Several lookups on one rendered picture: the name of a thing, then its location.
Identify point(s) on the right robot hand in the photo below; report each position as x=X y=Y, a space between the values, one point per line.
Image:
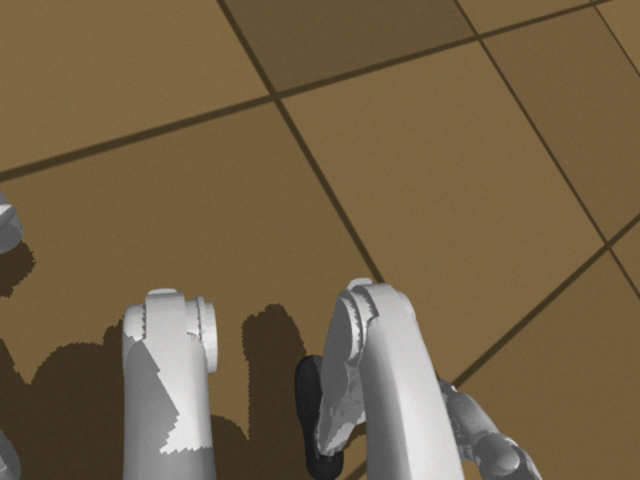
x=468 y=420

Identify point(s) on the right robot arm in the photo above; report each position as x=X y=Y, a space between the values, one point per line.
x=498 y=457

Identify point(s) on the left robot arm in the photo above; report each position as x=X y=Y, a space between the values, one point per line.
x=10 y=468

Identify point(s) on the right robot foot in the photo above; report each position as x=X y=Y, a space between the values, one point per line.
x=308 y=395

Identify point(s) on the cup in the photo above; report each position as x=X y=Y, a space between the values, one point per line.
x=12 y=233

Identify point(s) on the left robot hand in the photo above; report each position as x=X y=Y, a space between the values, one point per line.
x=7 y=211

